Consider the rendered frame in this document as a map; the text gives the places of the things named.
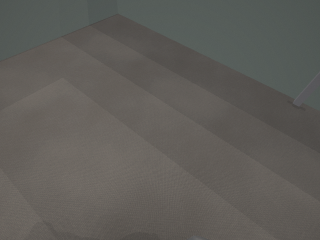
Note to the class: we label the panel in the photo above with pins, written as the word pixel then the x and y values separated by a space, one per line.
pixel 309 89

